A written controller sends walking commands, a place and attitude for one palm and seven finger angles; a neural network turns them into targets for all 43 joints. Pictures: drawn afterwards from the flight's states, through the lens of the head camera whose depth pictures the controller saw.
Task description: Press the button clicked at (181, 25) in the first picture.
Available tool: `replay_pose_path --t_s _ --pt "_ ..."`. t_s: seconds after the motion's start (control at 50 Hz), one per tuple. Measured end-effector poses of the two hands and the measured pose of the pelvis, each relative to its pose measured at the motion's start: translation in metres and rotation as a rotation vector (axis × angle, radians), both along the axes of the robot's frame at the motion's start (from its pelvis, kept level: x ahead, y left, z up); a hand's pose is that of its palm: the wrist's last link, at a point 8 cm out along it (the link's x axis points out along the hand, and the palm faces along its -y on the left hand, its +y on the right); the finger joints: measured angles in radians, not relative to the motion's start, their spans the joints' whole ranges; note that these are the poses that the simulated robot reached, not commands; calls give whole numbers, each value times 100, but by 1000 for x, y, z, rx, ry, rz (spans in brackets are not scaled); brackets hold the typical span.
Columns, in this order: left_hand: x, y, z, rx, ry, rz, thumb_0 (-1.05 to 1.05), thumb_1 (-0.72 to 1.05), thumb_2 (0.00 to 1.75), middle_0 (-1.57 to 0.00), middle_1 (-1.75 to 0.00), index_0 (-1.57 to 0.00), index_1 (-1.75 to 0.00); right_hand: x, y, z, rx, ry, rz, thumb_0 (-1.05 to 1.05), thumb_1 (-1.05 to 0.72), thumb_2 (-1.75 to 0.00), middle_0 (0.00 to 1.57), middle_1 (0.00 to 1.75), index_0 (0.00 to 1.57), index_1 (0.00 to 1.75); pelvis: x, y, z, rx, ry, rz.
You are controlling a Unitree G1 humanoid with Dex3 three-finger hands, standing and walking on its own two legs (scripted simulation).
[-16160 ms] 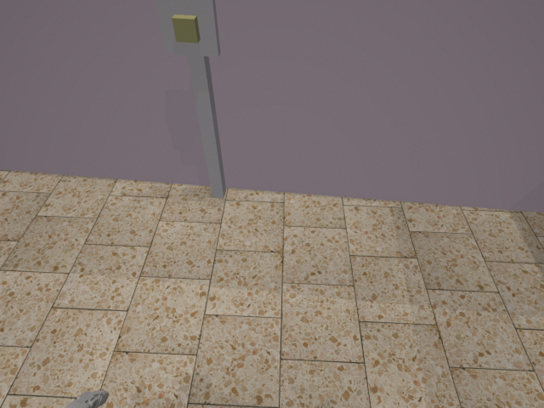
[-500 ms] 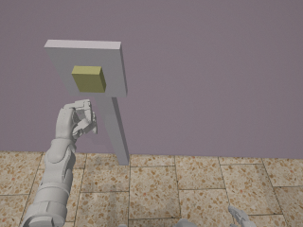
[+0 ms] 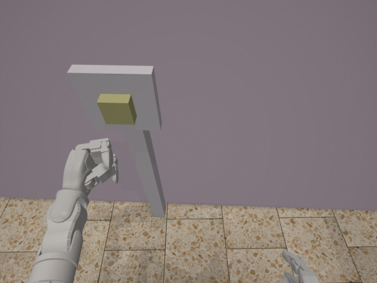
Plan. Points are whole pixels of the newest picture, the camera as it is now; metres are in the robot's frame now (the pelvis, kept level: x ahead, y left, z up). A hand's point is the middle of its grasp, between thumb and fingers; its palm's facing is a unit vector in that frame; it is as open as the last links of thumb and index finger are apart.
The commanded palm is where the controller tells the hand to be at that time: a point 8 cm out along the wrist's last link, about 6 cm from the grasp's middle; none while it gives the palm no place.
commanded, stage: draw the hand back to the body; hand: left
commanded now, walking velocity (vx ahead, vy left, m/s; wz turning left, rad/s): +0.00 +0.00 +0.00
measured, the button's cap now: (118, 108) +0.48 +0.18 +0.10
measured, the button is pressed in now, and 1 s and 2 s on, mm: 0 0 0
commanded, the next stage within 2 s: step back with the hand held close in 1.26 s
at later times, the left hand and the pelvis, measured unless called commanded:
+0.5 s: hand (63, 196) +0.24 +0.21 +0.13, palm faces +0.23 -0.94 -0.26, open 3.1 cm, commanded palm +0.20 +0.26 +0.15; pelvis +0.00 +0.00 +0.03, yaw +0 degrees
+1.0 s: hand out of the picture +0.20 +0.25 +0.20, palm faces +0.40 -0.82 -0.40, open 3.1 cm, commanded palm +0.14 +0.29 +0.21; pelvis +0.02 +0.02 +0.04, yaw -1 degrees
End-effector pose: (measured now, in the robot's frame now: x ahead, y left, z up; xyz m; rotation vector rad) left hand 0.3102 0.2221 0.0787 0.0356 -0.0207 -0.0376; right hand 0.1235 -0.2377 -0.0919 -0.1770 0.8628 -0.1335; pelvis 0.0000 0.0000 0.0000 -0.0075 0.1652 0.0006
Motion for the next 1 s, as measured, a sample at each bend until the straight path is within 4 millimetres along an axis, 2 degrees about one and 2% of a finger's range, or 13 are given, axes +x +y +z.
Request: replay_pose_path --t_s 0.14,0.3,0.38,0.48,0.74,1.0 --pt "-27 13 15 9 6 31 2 90 90 -130 -150 -130 -150 5 -1 10 -7 -50 7 1 -91 -90 20 30 20 30 -2 -2 7 -1 -45 4" --pt "-60 25 38 11 -14 34 2 90 90 -130 -150 -130 -150 33 4 32 -13 -186 43 2 -91 -90 20 29 20 30 -1 -1 13 -4 -91 13" --pt "-77 30 54 156 -10 148 2 90 90 -130 -150 -130 -150 47 9 45 -28 -233 57 2 -91 -90 20 30 20 30 -1 0 19 -4 -125 6" --pt "-97 35 63 223 -1 259 2 89 90 -130 -150 -130 -150 57 19 55 -39 -243 79 1 -91 -90 20 30 20 30 2 3 28 -5 -165 6" --pt "-125 55 99 321 -60 369 2 89 90 -131 -150 -130 -150 62 41 55 -8 -219 124 2 -91 -90 20 30 20 30 13 13 37 -7 -218 0" --pt "-154 70 134 420 -151 423 2 89 90 -131 -150 -131 -150 63 42 55 -6 -232 116 2 -91 -90 20 30 20 30 16 17 37 -12 -231 -10"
